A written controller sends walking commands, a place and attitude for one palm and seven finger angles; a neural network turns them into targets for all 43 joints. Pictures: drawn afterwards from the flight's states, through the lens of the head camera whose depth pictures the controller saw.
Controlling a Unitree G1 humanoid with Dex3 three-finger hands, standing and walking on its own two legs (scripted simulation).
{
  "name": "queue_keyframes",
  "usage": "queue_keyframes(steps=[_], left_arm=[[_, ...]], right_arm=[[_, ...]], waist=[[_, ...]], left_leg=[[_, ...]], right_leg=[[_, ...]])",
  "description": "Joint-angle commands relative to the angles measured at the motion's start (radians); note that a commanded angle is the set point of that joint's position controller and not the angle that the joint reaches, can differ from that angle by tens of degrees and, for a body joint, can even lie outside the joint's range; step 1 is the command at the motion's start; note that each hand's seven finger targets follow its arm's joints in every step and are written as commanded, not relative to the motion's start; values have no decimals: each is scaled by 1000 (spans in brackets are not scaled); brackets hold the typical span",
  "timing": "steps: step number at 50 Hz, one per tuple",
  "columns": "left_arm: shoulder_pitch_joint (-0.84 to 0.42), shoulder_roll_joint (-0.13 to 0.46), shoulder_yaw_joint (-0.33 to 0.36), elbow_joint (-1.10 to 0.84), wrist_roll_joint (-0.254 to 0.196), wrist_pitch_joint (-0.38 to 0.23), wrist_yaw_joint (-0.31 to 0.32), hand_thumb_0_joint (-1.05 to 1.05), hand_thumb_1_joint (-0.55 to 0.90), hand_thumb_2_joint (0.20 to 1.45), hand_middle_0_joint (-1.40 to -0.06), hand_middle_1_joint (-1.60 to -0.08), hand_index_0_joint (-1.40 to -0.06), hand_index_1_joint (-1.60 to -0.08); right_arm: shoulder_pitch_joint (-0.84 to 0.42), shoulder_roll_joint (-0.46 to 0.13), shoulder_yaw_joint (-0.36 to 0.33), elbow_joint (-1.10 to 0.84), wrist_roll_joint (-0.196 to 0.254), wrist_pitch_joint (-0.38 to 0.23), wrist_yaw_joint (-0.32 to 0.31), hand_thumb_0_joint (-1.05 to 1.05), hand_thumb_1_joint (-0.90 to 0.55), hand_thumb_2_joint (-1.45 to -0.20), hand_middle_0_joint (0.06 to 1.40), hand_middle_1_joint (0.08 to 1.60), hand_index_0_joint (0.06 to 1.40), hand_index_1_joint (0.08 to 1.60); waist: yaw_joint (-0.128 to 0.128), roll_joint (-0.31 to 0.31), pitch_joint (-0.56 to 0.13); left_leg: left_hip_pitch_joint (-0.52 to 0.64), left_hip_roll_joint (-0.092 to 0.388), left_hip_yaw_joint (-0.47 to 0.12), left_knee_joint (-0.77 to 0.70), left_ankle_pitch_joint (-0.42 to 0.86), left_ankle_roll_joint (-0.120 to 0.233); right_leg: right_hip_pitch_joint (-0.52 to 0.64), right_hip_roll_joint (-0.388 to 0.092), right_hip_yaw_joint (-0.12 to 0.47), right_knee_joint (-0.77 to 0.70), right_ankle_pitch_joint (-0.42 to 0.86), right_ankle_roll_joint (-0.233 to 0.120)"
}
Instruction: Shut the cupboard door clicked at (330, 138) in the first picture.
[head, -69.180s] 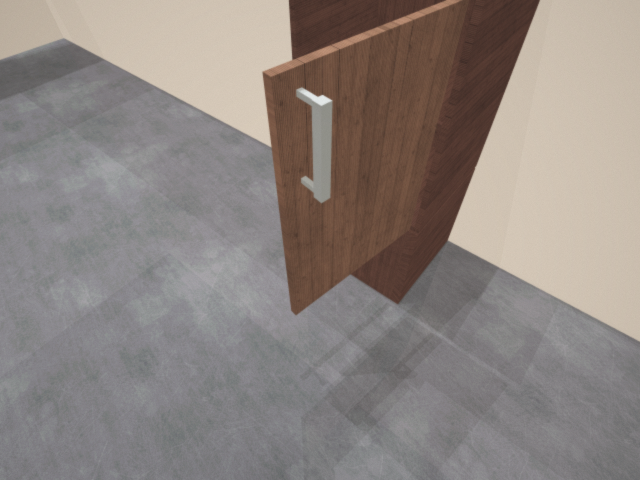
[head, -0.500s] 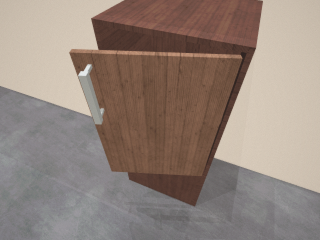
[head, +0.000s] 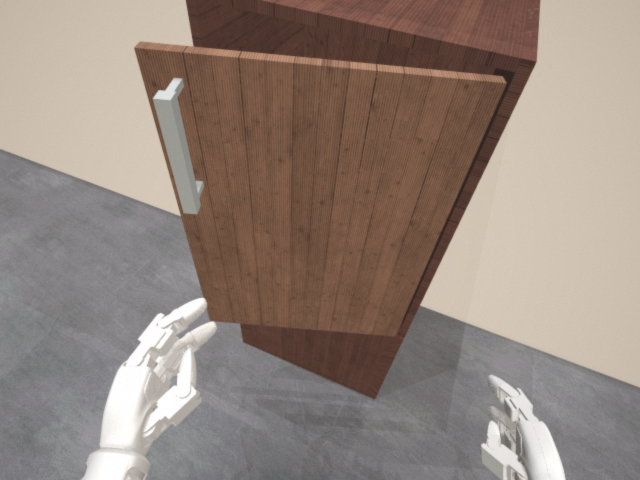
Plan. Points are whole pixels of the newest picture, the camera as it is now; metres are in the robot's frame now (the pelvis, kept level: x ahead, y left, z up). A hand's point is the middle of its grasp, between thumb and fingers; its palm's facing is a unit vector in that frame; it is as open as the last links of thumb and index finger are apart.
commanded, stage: raise the hand and make a fist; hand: left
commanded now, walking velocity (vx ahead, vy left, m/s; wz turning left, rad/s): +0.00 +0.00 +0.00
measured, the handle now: (184, 150) +0.47 +0.20 +0.17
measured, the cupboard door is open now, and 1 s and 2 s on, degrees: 19 19 19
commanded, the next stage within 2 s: bring the fist close to the handle in 1.58 s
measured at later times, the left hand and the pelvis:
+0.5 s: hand (160, 382) +0.21 +0.18 +0.07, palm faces +0.00 -1.00 -0.04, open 4.2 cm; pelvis +0.02 -0.01 +0.00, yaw +1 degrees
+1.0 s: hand (129, 320) +0.23 +0.19 +0.16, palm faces +0.03 -1.00 -0.07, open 3.0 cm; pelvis +0.03 +0.00 +0.02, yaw +2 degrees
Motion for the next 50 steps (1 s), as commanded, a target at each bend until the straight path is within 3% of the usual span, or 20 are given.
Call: queue_keyframes(steps=[1,2,5,6,9,11,14,15,17,19,21,23,27,31,34,36,39,44,46,50], left_arm=[[282,231,192,-248,-23,-39,-50,0,900,900,-512,-640,-512,-640],[229,211,164,-359,-35,-30,-34,0,900,900,-530,-660,-530,-660],[52,199,120,-622,-52,-76,21,0,900,900,-585,-720,-585,-720],[-54,181,79,-708,-61,-111,25,0,900,900,-603,-740,-603,-740],[-68,111,-33,-645,-74,-167,-23,0,900,900,-658,-800,-658,-800],[-110,136,-41,-581,-77,-145,-79,0,900,900,-695,-840,-695,-840],[72,208,39,-393,-50,39,-132,0,900,900,-750,-900,-750,-900],[118,222,65,-376,-44,114,-143,0,900,900,-768,-920,-768,-920],[190,254,144,-392,-59,249,-144,0,900,900,-805,-960,-805,-960],[182,279,242,-500,-104,314,-100,0,900,900,-842,-1000,-842,-1000],[202,264,304,-545,-145,309,-33,0,900,900,-878,-1040,-878,-1040],[182,231,292,-597,-157,253,9,0,900,900,-915,-1080,-915,-1080],[84,195,150,-622,-112,134,-2,0,900,900,-988,-1160,-988,-1160],[64,188,85,-507,-95,150,-76,0,900,900,-1062,-1240,-1062,-1240],[24,274,165,-529,-90,202,-82,0,900,900,-1117,-1300,-1117,-1300],[-4,337,248,-582,-91,221,-47,0,900,900,-1153,-1340,-1153,-1340],[-18,290,265,-641,-119,229,-2,0,900,900,-1208,-1400,-1208,-1400],[-90,231,183,-566,-121,299,-10,0,900,900,-1300,-1500,-1300,-1500],[-100,233,164,-489,-111,359,-39,0,900,900,-1300,-1500,-1300,-1500],[-211,285,185,-518,-102,459,-77,0,900,900,-1300,-1500,-1300,-1500]], right_arm=[[-119,-115,-44,-252,6,11,11,0,-900,-900,200,300,200,300],[-122,-114,-34,-282,8,17,7,0,-900,-900,200,300,200,300],[-50,-102,-19,-291,1,12,-9,0,-900,-900,200,300,200,300],[-25,-107,-12,-279,-5,4,-17,0,-900,-900,200,300,200,300],[-7,-131,-3,-227,6,-27,-37,0,-900,-900,200,300,200,300],[-8,-144,6,-214,12,-40,-54,0,-900,-900,200,300,200,300],[-5,-145,-5,-234,35,-15,-71,0,-900,-900,200,300,200,300],[-18,-142,-7,-251,42,1,-74,0,-900,-900,200,300,200,300],[-57,-121,-2,-287,53,34,-76,0,-900,-900,200,300,200,300],[-90,-89,9,-306,46,55,-82,0,-900,-900,200,300,200,300],[-96,-64,20,-291,35,63,-88,0,-900,-900,200,300,200,300],[-60,-59,21,-280,32,51,-87,0,-900,-900,200,300,200,300],[-6,-95,27,-247,23,0,-70,0,-900,-900,200,300,200,300],[5,-128,19,-219,38,-34,-76,0,-900,-900,200,300,200,300],[-8,-133,18,-231,46,-41,-91,0,-900,-900,200,300,200,300],[-24,-126,19,-227,42,-38,-97,0,-900,-900,200,300,200,300],[-31,-101,36,-232,41,-37,-93,0,-900,-900,200,300,200,300],[-34,-117,52,-212,45,-39,-86,0,-900,-900,200,300,200,300],[-31,-129,50,-204,50,-34,-90,0,-900,-900,200,300,200,300],[-48,-134,59,-217,56,-19,-103,0,-900,-900,200,300,200,300]], waist=[[158,237,-80],[143,302,-119],[58,329,-191],[10,278,-188],[-46,166,-131],[-64,115,-106],[-15,-19,-93],[14,-32,-126],[81,31,-195],[119,39,-250],[135,18,-237],[119,34,-186],[55,110,-110],[14,49,-35],[44,58,-72],[72,93,-125],[94,158,-142],[62,134,-13],[56,65,33],[67,57,11]], left_leg=[[-83,-34,-84,-66,115,-64],[-58,-24,-97,-61,108,-57],[6,-2,-141,5,135,-38],[8,7,-159,32,126,-31],[-29,17,-183,84,80,-19],[-66,19,-189,110,57,-12],[-120,15,-166,62,31,-14],[-115,8,-154,43,55,-13],[-64,-4,-134,-4,133,-19],[-17,-9,-134,-38,212,-26],[11,2,-146,-62,271,-34],[31,8,-144,-89,298,-40],[79,13,-143,-98,304,-35],[68,13,-150,-105,187,-25],[86,7,-145,-141,132,-21],[132,12,-148,-168,170,-21],[200,16,-145,-212,259,-32],[224,23,-149,-258,251,-36],[219,23,-147,-271,234,-26],[251,19,-142,-306,214,-19]], right_leg=[[61,22,37,-14,85,-37],[37,28,38,-5,88,-37],[-52,46,43,-3,105,-25],[-91,53,44,4,98,-18],[-166,60,58,-12,41,-9],[-168,59,68,-25,17,-6],[-68,39,100,-118,-42,8],[-12,25,110,-135,-29,13],[109,3,111,-139,70,14],[214,-2,92,-130,188,21],[256,11,54,-118,310,20],[227,25,29,-116,365,18],[133,36,28,-128,318,10],[94,27,54,-199,168,18],[140,11,78,-251,53,16],[198,14,65,-246,98,9],[243,31,13,-229,234,1],[226,42,-1,-280,256,6],[236,38,15,-318,252,12],[274,30,27,-362,218,15]])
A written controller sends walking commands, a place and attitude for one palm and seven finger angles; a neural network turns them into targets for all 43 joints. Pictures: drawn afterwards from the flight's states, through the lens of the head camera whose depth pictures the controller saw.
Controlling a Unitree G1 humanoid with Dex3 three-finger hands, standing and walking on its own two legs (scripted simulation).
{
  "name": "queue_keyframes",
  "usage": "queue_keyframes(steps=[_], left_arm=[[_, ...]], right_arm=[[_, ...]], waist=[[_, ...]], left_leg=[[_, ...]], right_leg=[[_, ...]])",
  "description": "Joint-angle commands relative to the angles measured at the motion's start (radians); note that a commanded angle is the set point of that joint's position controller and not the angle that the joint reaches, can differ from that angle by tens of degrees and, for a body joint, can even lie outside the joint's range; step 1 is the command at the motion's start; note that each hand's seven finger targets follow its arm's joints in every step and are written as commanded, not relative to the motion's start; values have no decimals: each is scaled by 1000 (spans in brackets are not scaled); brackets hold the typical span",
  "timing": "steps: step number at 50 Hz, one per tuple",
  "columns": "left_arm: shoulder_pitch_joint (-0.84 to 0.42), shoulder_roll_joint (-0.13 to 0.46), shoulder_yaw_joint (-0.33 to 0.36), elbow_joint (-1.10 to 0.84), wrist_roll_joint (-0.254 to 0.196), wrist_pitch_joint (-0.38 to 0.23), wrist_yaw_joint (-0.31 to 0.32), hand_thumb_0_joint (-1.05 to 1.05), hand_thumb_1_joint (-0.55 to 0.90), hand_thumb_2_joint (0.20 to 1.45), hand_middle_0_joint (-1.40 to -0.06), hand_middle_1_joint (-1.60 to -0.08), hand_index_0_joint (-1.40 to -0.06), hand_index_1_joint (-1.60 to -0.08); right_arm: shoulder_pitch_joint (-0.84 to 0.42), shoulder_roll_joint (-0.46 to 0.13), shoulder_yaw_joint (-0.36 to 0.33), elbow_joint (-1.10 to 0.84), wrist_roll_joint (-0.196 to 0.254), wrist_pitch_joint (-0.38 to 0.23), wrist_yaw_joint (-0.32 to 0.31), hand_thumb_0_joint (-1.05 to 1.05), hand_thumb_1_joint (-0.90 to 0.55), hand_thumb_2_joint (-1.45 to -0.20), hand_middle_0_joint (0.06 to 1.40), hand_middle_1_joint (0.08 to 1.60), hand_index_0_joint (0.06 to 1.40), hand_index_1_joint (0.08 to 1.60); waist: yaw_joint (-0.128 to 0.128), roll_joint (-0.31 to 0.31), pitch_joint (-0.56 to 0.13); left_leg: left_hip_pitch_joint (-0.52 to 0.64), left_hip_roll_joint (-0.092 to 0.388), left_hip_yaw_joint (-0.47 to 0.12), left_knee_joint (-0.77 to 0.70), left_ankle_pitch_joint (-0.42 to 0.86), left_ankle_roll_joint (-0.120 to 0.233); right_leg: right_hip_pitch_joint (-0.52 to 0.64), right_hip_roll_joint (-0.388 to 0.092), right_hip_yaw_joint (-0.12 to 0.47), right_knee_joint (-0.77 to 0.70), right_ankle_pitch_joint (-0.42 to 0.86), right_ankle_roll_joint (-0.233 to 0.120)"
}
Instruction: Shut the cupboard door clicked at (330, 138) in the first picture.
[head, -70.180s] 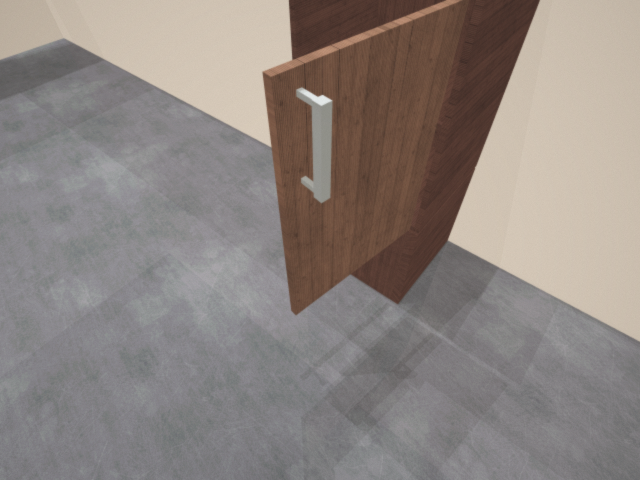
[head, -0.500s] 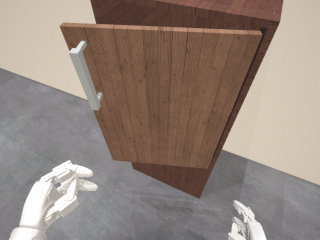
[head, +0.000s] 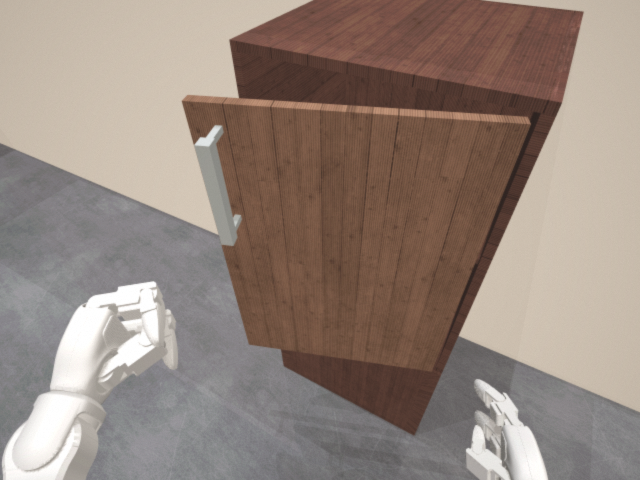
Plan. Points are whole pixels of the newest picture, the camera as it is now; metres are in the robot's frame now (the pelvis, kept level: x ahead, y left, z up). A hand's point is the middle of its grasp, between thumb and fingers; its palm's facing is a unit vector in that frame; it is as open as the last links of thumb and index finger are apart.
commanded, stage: raise the hand and make a fist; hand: left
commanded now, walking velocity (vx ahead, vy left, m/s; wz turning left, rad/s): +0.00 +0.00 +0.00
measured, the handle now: (223, 188) +0.45 +0.19 +0.15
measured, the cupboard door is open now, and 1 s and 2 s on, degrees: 19 19 19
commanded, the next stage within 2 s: bring the fist close to the handle in 0.58 s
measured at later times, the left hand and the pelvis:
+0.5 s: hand (163, 334) +0.22 +0.18 +0.14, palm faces -0.02 -1.00 -0.07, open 3.1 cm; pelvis -0.01 +0.00 +0.01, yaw -1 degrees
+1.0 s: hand (183, 284) +0.27 +0.18 +0.16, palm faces -0.03 -1.00 -0.08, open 3.1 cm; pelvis -0.01 -0.01 +0.01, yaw +0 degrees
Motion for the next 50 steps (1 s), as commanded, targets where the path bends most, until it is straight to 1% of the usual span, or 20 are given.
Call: queue_keyframes(steps=[1,5,6,7,9,13,16,18,21,22,26,29,31,34,36,39,41,42,45,50], left_arm=[[-181,208,91,-188,1,51,-23,0,900,900,-1300,-1500,-1300,-1500],[-303,226,149,-281,-15,32,5,0,900,900,-1300,-1500,-1300,-1500],[-313,250,168,-277,-19,25,15,0,900,900,-1300,-1500,-1300,-1500],[-329,221,152,-273,-25,22,13,0,900,900,-1300,-1500,-1300,-1500],[-338,197,131,-224,-31,31,4,0,900,900,-1300,-1500,-1300,-1500],[-214,115,61,-46,-31,139,-42,0,900,900,-1300,-1500,-1300,-1500],[-207,164,87,-88,-14,190,-46,0,900,900,-1300,-1500,-1300,-1500],[-259,189,114,-190,-8,178,-30,0,900,900,-1300,-1500,-1300,-1500],[-341,262,178,-338,-2,89,22,0,900,900,-1300,-1500,-1300,-1500],[-347,247,178,-343,0,62,36,0,900,900,-1300,-1500,-1300,-1500],[-299,191,129,-226,6,10,48,0,900,900,-1300,-1500,-1300,-1500],[-257,119,43,-127,13,74,14,0,900,900,-1300,-1500,-1300,-1500],[-232,137,45,-86,13,122,-7,0,900,900,-1300,-1500,-1300,-1500],[-262,175,82,-157,8,153,-18,0,900,900,-1300,-1500,-1300,-1500],[-388,235,127,-193,5,126,3,0,900,900,-1300,-1500,-1300,-1500],[-494,208,128,-203,-3,53,38,0,900,900,-1300,-1500,-1300,-1500],[-523,227,136,-145,3,21,49,0,900,900,-1300,-1500,-1300,-1500],[-531,198,107,-107,9,19,47,0,900,900,-1300,-1500,-1300,-1500],[-557,169,52,42,25,59,22,0,900,900,-1300,-1500,-1300,-1500],[-545,170,50,59,24,131,-11,0,900,900,-1300,-1500,-1300,-1500]], right_arm=[[-98,-139,-53,-151,7,-43,-20,0,-900,-900,200,300,200,300],[-121,-113,-33,-148,-2,-48,-22,0,-900,-900,200,300,200,300],[-123,-114,-31,-137,-3,-49,-22,0,-900,-900,200,300,200,300],[-131,-109,-28,-131,-1,-51,-21,0,-900,-900,200,300,200,300],[-131,-113,-26,-113,3,-55,-19,0,-900,-900,200,300,200,300],[-134,-130,-38,-107,19,-42,-16,0,-900,-900,200,300,200,300],[-150,-142,-47,-124,20,-26,-13,0,-900,-900,200,300,200,300],[-164,-131,-45,-149,13,-22,-14,0,-900,-900,200,300,200,300],[-169,-118,-38,-146,-5,-31,-14,0,-900,-900,200,300,200,300],[-161,-110,-34,-143,-9,-34,-14,0,-900,-900,200,300,200,300],[-132,-122,-40,-94,-5,-47,-8,0,-900,-900,200,300,200,300],[-138,-127,-42,-95,10,-40,-11,0,-900,-900,200,300,200,300],[-140,-140,-48,-97,16,-33,-14,0,-900,-900,200,300,200,300],[-159,-138,-49,-128,13,-25,-20,0,-900,-900,200,300,200,300],[-167,-137,-45,-117,5,-25,-29,0,-900,-900,200,300,200,300],[-166,-119,-38,-103,-1,-39,-31,0,-900,-900,200,300,200,300],[-154,-125,-38,-74,-1,-44,-29,0,-900,-900,200,300,200,300],[-154,-121,-35,-69,1,-44,-29,0,-900,-900,200,300,200,300],[-143,-132,-38,-55,11,-36,-32,0,-900,-900,200,300,200,300],[-155,-139,-46,-94,16,-20,-26,0,-900,-900,200,300,200,300]], waist=[[-5,-52,-34],[13,20,-127],[14,2,-132],[13,33,-132],[7,29,-91],[4,-49,31],[12,-87,8],[17,-79,-69],[23,-9,-136],[25,18,-153],[-3,36,-43],[-10,52,58],[-9,-33,75],[2,-67,-12],[-8,-85,-32],[-13,-40,-73],[-18,-4,-61],[-22,32,-41],[-33,12,15],[-5,-54,-90]], left_leg=[[62,5,-80,-157,201,-5],[155,2,-90,-193,285,-13],[161,5,-88,-193,299,-13],[176,2,-86,-201,305,-15],[179,5,-88,-216,296,-20],[118,2,-76,-225,227,-16],[117,4,-69,-219,226,-10],[145,-2,-67,-219,252,-4],[196,1,-69,-221,297,-9],[205,0,-72,-232,302,-11],[189,7,-72,-235,268,-17],[148,4,-72,-259,161,-19],[128,7,-76,-259,143,-12],[147,-2,-69,-248,165,-3],[162,2,-74,-242,170,0],[199,-1,-81,-252,163,-5],[199,3,-80,-251,173,-7],[196,0,-80,-258,165,-9],[169,0,-80,-265,126,-11],[178,-7,-68,-240,225,-4]], right_leg=[[46,-6,91,-155,176,14],[104,4,62,-149,248,6],[120,4,64,-156,262,5],[119,5,62,-160,270,4],[111,7,55,-173,269,5],[73,-3,73,-210,227,12],[95,-14,92,-219,213,16],[121,-12,87,-208,223,19],[149,-4,81,-193,250,11],[149,0,72,-189,248,9],[100,6,68,-208,228,6],[55,2,69,-236,133,9],[67,-2,84,-254,113,11],[95,-7,90,-253,109,21],[95,-8,97,-254,91,22],[89,0,81,-240,83,21],[87,-1,85,-239,105,15],[79,-2,81,-236,107,12],[55,-3,84,-245,91,12],[124,-11,91,-220,209,14]])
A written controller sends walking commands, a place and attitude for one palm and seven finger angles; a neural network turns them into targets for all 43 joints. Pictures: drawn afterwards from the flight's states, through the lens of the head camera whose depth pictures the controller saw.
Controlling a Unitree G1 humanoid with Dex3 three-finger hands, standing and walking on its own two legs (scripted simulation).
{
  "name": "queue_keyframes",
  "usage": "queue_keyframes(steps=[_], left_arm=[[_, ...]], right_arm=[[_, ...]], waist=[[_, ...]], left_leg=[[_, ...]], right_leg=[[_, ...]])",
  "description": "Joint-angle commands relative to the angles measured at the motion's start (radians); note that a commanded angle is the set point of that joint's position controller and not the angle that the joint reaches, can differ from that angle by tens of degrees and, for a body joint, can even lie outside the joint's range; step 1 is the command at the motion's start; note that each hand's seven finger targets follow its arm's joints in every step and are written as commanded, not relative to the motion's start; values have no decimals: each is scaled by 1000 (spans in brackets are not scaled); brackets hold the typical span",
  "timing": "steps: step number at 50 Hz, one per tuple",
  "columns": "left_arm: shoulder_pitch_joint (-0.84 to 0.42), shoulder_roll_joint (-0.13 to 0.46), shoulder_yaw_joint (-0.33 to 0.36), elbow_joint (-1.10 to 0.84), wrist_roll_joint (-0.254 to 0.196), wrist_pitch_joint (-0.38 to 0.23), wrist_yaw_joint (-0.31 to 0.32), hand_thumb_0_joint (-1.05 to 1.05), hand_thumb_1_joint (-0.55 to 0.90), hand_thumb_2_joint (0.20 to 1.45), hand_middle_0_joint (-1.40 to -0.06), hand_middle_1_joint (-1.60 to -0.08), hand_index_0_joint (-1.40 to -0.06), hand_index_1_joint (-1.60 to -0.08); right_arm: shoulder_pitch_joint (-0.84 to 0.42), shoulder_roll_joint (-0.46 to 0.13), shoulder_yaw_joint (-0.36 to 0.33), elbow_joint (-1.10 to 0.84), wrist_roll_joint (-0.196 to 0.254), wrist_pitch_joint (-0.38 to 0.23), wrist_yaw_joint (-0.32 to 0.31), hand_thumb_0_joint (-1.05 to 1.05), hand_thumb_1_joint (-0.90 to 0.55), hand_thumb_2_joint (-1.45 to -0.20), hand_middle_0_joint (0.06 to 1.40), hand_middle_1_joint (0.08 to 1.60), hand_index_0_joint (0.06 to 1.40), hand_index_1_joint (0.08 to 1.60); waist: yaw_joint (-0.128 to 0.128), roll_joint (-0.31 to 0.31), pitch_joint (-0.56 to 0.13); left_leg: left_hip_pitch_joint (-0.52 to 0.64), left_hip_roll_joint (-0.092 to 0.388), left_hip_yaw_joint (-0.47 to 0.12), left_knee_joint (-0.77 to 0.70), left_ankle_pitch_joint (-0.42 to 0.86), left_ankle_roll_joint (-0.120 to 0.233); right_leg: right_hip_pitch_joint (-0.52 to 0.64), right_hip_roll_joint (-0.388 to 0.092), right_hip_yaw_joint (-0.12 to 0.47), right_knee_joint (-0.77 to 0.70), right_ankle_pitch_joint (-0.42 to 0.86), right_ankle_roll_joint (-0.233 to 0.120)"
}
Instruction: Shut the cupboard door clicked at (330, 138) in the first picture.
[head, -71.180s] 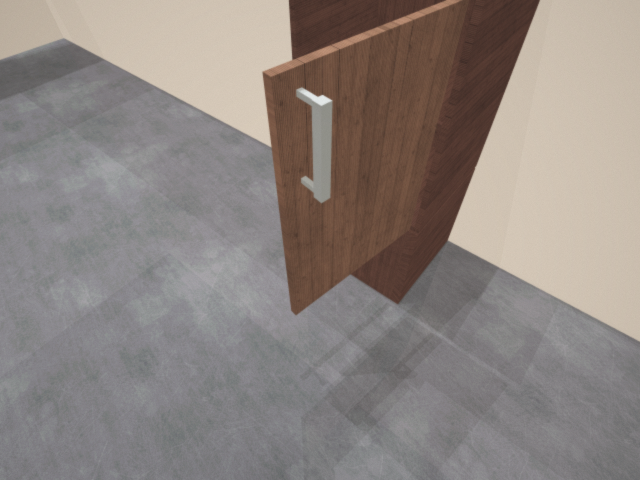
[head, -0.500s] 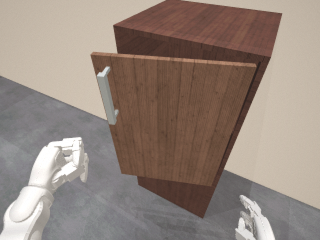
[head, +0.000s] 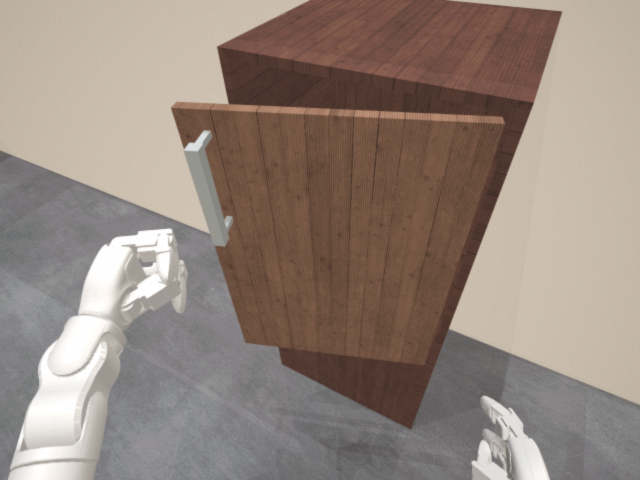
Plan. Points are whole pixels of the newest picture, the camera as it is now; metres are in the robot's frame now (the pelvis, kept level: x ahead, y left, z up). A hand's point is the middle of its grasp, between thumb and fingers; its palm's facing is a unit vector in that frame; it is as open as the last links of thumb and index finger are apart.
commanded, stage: bring the fist close to the handle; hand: left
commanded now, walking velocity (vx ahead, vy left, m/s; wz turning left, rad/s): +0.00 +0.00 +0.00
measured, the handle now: (213, 191) +0.46 +0.20 +0.14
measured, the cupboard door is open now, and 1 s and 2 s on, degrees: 19 19 12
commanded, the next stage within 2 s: push the door shut along its arc in 1.08 s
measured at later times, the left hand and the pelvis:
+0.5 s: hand (201, 255) +0.33 +0.18 +0.14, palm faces -0.05 -1.00 -0.04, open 3.1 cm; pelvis +0.01 +0.00 +0.00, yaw -1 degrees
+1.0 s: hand (209, 237) +0.36 +0.18 +0.14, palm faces -0.01 -1.00 -0.05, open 3.1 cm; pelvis +0.02 +0.00 +0.00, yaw -2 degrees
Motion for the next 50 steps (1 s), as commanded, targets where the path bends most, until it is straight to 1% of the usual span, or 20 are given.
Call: queue_keyframes(steps=[1,3,6,9,11,15,16,20,21,24,26,29,31,34,38,41,45,46,47,50], left_arm=[[-182,176,75,-175,-21,-8,-20,0,900,900,-1300,-1500,-1300,-1500],[-236,202,126,-186,-27,-22,-3,0,900,900,-1300,-1500,-1300,-1500],[-264,268,202,-216,-27,-70,32,0,900,900,-1300,-1500,-1300,-1500],[-294,204,141,-185,-12,-96,36,0,900,900,-1300,-1500,-1300,-1500],[-324,209,121,-143,-3,-90,22,0,900,900,-1300,-1500,-1300,-1500],[-343,157,51,-94,-13,-53,-26,0,900,900,-1300,-1500,-1300,-1500],[-363,167,55,-79,-16,-48,-31,0,900,900,-1300,-1500,-1300,-1500],[-462,174,63,-86,-25,-59,-19,0,900,900,-1300,-1500,-1300,-1500],[-484,219,95,-77,-21,-70,-4,0,900,900,-1300,-1500,-1300,-1500],[-508,220,114,-56,-7,-96,26,0,900,900,-1300,-1500,-1300,-1500],[-526,259,139,-3,5,-98,39,0,900,900,-1300,-1500,-1300,-1500],[-551,202,88,65,15,-83,34,0,900,900,-1300,-1500,-1300,-1500],[-552,215,91,103,18,-75,26,0,900,900,-1300,-1500,-1300,-1500],[-608,148,22,82,14,-71,11,0,900,900,-1300,-1500,-1300,-1500],[-559,183,72,82,7,-86,22,0,900,900,-1300,-1500,-1300,-1500],[-521,220,111,55,12,-105,48,0,900,900,-1300,-1500,-1300,-1500],[-549,170,65,17,31,-116,73,0,900,900,-1300,-1500,-1300,-1500],[-561,208,87,8,37,-119,81,0,900,900,-1300,-1500,-1300,-1500],[-572,166,49,0,40,-117,77,0,900,900,-1300,-1500,-1300,-1500],[-548,169,58,-6,33,-116,72,0,900,900,-1300,-1500,-1300,-1500]], right_arm=[[-132,-128,-59,-184,1,-52,-1,0,-900,-900,200,300,200,300],[-139,-122,-55,-188,-4,-43,1,0,-900,-900,200,300,200,300],[-135,-118,-58,-182,-12,-38,7,0,-900,-900,200,300,200,300],[-131,-110,-54,-178,-9,-34,14,0,-900,-900,200,300,200,300],[-122,-121,-62,-165,-5,-30,12,0,-900,-900,200,300,200,300],[-116,-129,-64,-171,7,-20,4,0,-900,-900,200,300,200,300],[-114,-135,-68,-168,7,-18,1,0,-900,-900,200,300,200,300],[-124,-131,-65,-169,6,-14,-7,0,-900,-900,200,300,200,300],[-119,-137,-68,-157,3,-11,-8,0,-900,-900,200,300,200,300],[-121,-126,-63,-156,-3,-6,0,0,-900,-900,200,300,200,300],[-113,-133,-66,-141,-4,6,3,0,-900,-900,200,300,200,300],[-115,-127,-61,-147,2,19,11,0,-900,-900,200,300,200,300],[-111,-134,-66,-147,4,26,11,0,-900,-900,200,300,200,300],[-107,-129,-67,-161,7,30,15,0,-900,-900,200,300,200,300],[-100,-134,-72,-167,4,36,17,0,-900,-900,200,300,200,300],[-102,-138,-73,-168,-1,38,21,0,-900,-900,200,300,200,300],[-106,-124,-72,-167,-1,38,29,0,-900,-900,200,300,200,300],[-104,-131,-75,-164,-3,41,27,0,-900,-900,200,300,200,300],[-110,-124,-72,-166,-3,40,28,0,-900,-900,200,300,200,300],[-111,-122,-72,-163,-1,38,27,0,-900,-900,200,300,200,300]], waist=[[14,-89,-180],[17,-113,-205],[29,-83,-232],[9,0,-184],[-8,22,-158],[-25,4,-167],[-30,-46,-166],[-32,-69,-201],[-32,-83,-197],[-18,-41,-244],[-19,-56,-243],[-23,-16,-221],[-23,-34,-215],[-35,-1,-248],[-21,-87,-269],[-2,-65,-275],[-16,-29,-251],[-17,-31,-252],[-22,-6,-251],[-21,3,-263]], left_leg=[[37,2,-66,-71,162,11],[30,-5,-58,-66,188,12],[42,-1,-48,-61,231,9],[55,-4,-40,-63,239,6],[62,1,-36,-55,224,8],[65,-4,-42,-50,208,9],[65,1,-45,-43,209,13],[73,-4,-53,-50,180,14],[71,1,-51,-47,188,15],[82,-2,-51,-55,228,11],[76,2,-43,-50,239,11],[69,0,-42,-62,235,6],[71,5,-43,-59,248,8],[98,1,-47,-54,266,6],[88,6,-47,-61,281,8],[92,10,-44,-68,301,5],[107,11,-43,-76,298,4],[112,15,-43,-74,300,5],[118,13,-41,-78,297,5],[128,11,-40,-77,295,2]], right_leg=[[30,-24,94,-86,165,32],[47,-25,94,-75,201,38],[74,-27,101,-64,254,36],[30,-22,93,-58,276,31],[6,-23,102,-69,264,32],[-10,-18,94,-68,264,35],[-11,-21,100,-70,267,40],[-21,-18,92,-71,213,40],[-16,-21,100,-76,216,40],[13,-21,96,-56,257,32],[23,-26,104,-58,278,35],[7,-22,95,-57,275,28],[8,-23,97,-60,288,26],[-5,-17,87,-51,301,22],[21,-15,84,-51,319,26],[42,-18,86,-49,328,23],[13,-13,83,-52,310,23],[23,-16,86,-57,308,23],[15,-15,86,-56,306,22],[24,-11,85,-59,313,21]])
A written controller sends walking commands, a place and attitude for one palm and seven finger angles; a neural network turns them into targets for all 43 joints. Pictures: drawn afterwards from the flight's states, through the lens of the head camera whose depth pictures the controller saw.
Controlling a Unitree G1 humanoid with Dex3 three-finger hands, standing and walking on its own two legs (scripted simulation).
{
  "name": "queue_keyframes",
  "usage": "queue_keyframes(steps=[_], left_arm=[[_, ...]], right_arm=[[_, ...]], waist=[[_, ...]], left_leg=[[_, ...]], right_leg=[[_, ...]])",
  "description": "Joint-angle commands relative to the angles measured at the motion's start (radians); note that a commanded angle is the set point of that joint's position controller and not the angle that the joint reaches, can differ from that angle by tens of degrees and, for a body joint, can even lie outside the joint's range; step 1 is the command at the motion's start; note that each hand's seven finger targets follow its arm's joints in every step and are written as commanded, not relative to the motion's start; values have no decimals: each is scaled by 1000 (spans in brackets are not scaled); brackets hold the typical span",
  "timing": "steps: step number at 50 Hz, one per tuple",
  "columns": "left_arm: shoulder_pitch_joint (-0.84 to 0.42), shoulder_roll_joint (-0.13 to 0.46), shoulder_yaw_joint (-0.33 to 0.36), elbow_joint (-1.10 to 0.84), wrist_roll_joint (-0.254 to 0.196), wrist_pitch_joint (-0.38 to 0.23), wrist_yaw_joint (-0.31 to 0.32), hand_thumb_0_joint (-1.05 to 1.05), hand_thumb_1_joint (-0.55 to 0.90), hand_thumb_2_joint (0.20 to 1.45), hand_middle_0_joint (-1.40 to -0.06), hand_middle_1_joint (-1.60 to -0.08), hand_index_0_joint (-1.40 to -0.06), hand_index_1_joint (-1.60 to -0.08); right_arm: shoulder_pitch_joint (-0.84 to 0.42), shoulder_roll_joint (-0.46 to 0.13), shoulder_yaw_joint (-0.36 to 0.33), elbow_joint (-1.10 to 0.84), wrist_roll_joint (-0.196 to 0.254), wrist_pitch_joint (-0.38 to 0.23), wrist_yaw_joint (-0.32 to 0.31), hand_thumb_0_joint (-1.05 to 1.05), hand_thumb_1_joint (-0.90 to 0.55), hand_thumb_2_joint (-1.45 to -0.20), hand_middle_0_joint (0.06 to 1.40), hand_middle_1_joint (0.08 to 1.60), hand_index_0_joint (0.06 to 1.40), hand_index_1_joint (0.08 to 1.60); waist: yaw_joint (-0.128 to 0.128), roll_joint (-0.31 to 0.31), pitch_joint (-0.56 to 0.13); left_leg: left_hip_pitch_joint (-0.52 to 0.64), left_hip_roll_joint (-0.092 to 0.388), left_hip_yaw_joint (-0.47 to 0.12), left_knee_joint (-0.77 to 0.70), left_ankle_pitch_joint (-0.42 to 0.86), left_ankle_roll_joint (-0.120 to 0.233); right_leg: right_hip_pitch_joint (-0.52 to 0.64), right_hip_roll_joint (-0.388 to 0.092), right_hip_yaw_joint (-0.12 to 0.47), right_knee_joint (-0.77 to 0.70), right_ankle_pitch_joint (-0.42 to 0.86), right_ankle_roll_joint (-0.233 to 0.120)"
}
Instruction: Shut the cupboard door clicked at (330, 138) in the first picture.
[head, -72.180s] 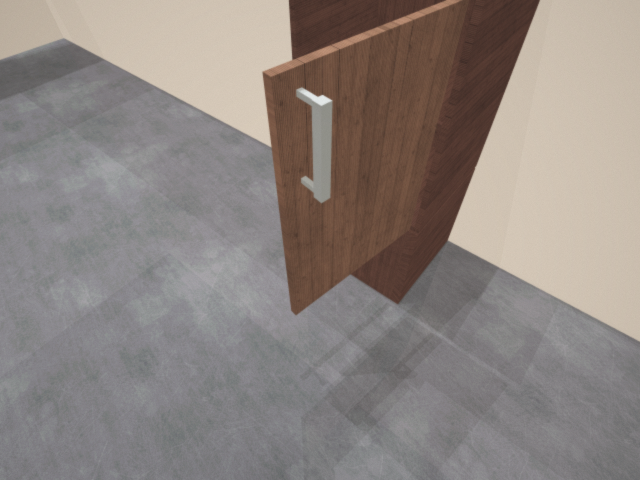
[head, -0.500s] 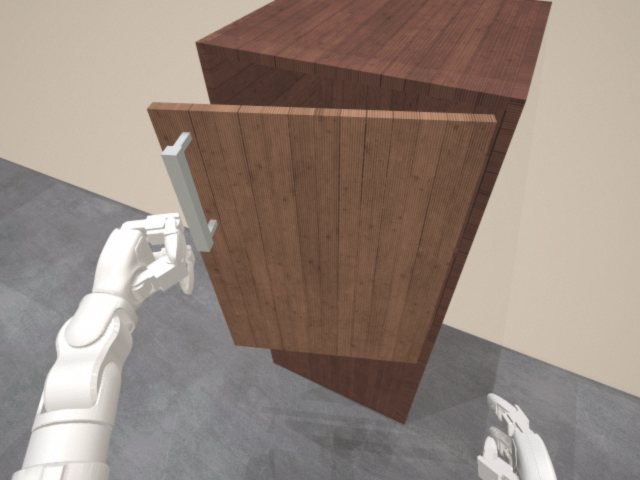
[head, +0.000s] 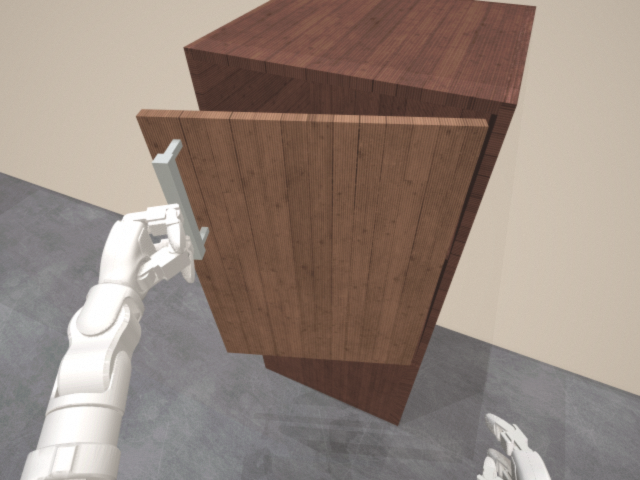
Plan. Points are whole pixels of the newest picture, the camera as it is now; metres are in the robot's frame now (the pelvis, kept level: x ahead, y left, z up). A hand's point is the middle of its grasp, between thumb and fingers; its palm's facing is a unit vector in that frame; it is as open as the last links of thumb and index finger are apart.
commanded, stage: bring the fist close to the handle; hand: left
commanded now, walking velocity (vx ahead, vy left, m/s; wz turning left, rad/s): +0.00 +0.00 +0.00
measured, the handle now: (186, 203) +0.43 +0.21 +0.13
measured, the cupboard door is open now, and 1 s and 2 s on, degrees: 19 12 0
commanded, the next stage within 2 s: push the door shut along its arc in 0.08 s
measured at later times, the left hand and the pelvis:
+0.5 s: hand (194, 228) +0.37 +0.18 +0.15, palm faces -0.06 -1.00 -0.05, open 3.1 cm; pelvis -0.01 +0.00 +0.00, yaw +1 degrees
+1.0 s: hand (205, 209) +0.41 +0.17 +0.15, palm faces -0.18 -0.98 -0.05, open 3.1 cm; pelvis -0.02 +0.00 -0.01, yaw +2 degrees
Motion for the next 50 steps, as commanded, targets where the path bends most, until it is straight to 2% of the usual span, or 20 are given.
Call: queue_keyframes(steps=[1,5,6,9,11,15,16,18,20,21,23,27,30,35,38,40,43,46,49,50], left_arm=[[-323,212,79,-244,-19,-67,-2,0,900,900,-1300,-1500,-1300,-1500],[-309,143,24,-226,-34,-49,-22,0,900,900,-1300,-1500,-1300,-1500],[-305,178,53,-212,-32,-48,-20,0,900,900,-1300,-1500,-1300,-1500],[-321,151,30,-211,-35,-34,-22,0,900,900,-1300,-1500,-1300,-1500],[-375,208,55,-182,-26,-37,-17,0,900,900,-1300,-1500,-1300,-1500],[-569,201,11,-188,-16,-74,-26,0,900,900,-1300,-1500,-1300,-1500],[-585,251,45,-172,-14,-86,-27,0,900,900,-1300,-1500,-1300,-1500],[-624,228,25,-118,-17,-98,-43,0,900,900,-1300,-1500,-1300,-1500],[-643,240,39,-18,-26,-98,-60,0,900,900,-1300,-1500,-1300,-1500],[-617,277,72,31,-27,-96,-69,0,900,900,-1300,-1500,-1300,-1500],[-593,292,97,113,-31,-85,-93,0,900,900,-1300,-1500,-1300,-1500],[-607,266,65,164,-33,-93,-138,0,900,900,-1300,-1500,-1300,-1500],[-649,299,80,168,-34,-119,-157,0,900,900,-1300,-1500,-1300,-1500],[-755,260,18,196,-33,-155,-179,0,900,900,-1300,-1500,-1300,-1500],[-845,322,58,267,-33,-164,-188,0,900,900,-1300,-1500,-1300,-1500],[-905,277,7,286,-29,-179,-205,0,900,900,-1300,-1500,-1300,-1500],[-956,287,5,341,-28,-192,-223,0,900,900,-1300,-1500,-1300,-1500],[-1003,298,10,412,-30,-208,-244,0,900,900,-1300,-1500,-1300,-1500],[-1081,277,-15,495,-31,-227,-265,0,900,900,-1300,-1500,-1300,-1500],[-1108,295,-5,514,-29,-236,-269,0,900,900,-1300,-1500,-1300,-1500]], right_arm=[[-120,-126,-46,-157,1,-58,-5,0,-900,-900,200,300,200,300],[-133,-119,-42,-158,7,-58,-3,0,-900,-900,200,300,200,300],[-129,-127,-46,-152,6,-55,-7,0,-900,-900,200,300,200,300],[-138,-124,-42,-157,9,-51,-7,0,-900,-900,200,300,200,300],[-137,-133,-41,-143,8,-41,-13,0,-900,-900,200,300,200,300],[-137,-124,-34,-133,6,-44,-19,0,-900,-900,200,300,200,300],[-130,-131,-38,-125,5,-40,-24,0,-900,-900,200,300,200,300],[-126,-128,-33,-121,4,-40,-26,0,-900,-900,200,300,200,300],[-112,-134,-33,-102,5,-37,-27,0,-900,-900,200,300,200,300],[-100,-143,-36,-99,3,-31,-27,0,-900,-900,200,300,200,300],[-94,-148,-37,-104,5,-23,-23,0,-900,-900,200,300,200,300],[-79,-153,-44,-122,9,-15,-11,0,-900,-900,200,300,200,300],[-59,-160,-48,-124,9,-12,-10,0,-900,-900,200,300,200,300],[-34,-164,-52,-112,10,-12,-10,0,-900,-900,200,300,200,300],[-12,-177,-55,-89,6,-8,-16,0,-900,-900,200,300,200,300],[-8,-174,-54,-84,7,-12,-16,0,-900,-900,200,300,200,300],[10,-180,-54,-70,2,-16,-15,0,-900,-900,200,300,200,300],[33,-190,-56,-56,-4,-11,-18,0,-900,-900,200,300,200,300],[41,-192,-51,-44,-5,-19,-17,0,-900,-900,200,300,200,300],[53,-198,-53,-34,-7,-21,-18,0,-900,-900,200,300,200,300]], waist=[[12,-5,-233],[3,-5,-191],[4,-38,-181],[-1,-46,-164],[-14,-51,-125],[-36,20,-173],[-35,15,-193],[-40,15,-228],[-44,-5,-217],[-33,-34,-229],[-25,-52,-242],[-23,-47,-244],[-28,-51,-248],[-61,-27,-227],[-79,-64,-217],[-88,-22,-241],[-95,2,-274],[-107,-39,-281],[-126,-27,-248],[-133,-40,-247]], left_leg=[[119,14,-78,-48,315,0],[107,10,-84,-53,282,-3],[102,14,-86,-54,274,-1],[91,9,-85,-59,231,2],[79,12,-87,-64,188,5],[123,9,-101,-61,177,4],[131,14,-99,-58,187,6],[141,10,-103,-56,200,5],[123,7,-104,-52,197,3],[109,7,-99,-49,208,6],[76,1,-92,-45,223,6],[60,-2,-82,-34,259,8],[53,-2,-82,-26,264,9],[71,-1,-89,-20,225,13],[41,-3,-91,-15,180,18],[56,-7,-96,-14,172,17],[68,-10,-100,3,187,19],[48,-8,-102,14,189,20],[30,-11,-111,23,149,19],[20,-10,-114,26,137,18]], right_leg=[[54,-17,44,-60,333,14],[20,-13,36,-65,306,15],[27,-15,37,-72,296,16],[4,-14,40,-79,256,19],[-13,-17,48,-94,204,21],[-34,-16,52,-85,176,13],[-21,-19,55,-86,181,13],[-17,-18,54,-77,196,8],[-21,-18,53,-75,207,8],[1,-21,59,-76,222,9],[19,-25,63,-66,257,8],[20,-29,63,-52,313,8],[13,-26,64,-48,325,6],[-51,-19,64,-49,268,6],[-65,-21,75,-56,226,11],[-83,-19,69,-47,208,4],[-94,-19,72,-36,224,2],[-98,-20,66,-24,230,4],[-166,-14,64,-15,184,0],[-175,-13,65,-14,171,1]])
